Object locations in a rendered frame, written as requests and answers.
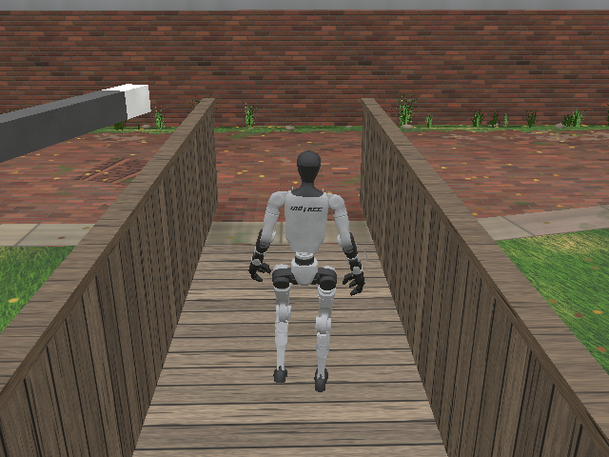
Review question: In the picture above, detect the right robot foot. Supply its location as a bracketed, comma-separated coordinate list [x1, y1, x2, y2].
[314, 368, 328, 392]

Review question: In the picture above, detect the robot left forearm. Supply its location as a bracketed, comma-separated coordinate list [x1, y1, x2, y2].
[251, 229, 270, 266]

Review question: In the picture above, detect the right robot hand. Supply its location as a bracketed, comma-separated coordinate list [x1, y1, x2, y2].
[343, 272, 365, 296]

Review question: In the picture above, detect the robot left upper arm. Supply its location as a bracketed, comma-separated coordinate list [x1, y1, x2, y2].
[260, 191, 287, 243]

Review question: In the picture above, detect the robot right upper arm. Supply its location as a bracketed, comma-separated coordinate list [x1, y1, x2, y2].
[327, 193, 352, 248]

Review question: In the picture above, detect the robot right forearm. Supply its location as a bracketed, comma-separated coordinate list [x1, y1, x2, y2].
[343, 232, 363, 275]

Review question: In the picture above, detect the robot right thigh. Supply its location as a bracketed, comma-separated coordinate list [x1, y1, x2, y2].
[315, 266, 337, 334]

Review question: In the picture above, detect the left robot hand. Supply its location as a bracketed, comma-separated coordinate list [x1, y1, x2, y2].
[248, 262, 271, 282]

